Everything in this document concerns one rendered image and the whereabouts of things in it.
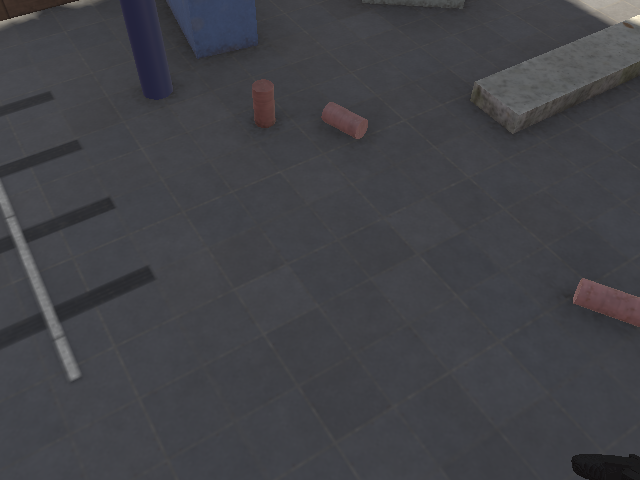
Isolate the right robot hand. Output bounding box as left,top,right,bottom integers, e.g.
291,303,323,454
571,454,640,480

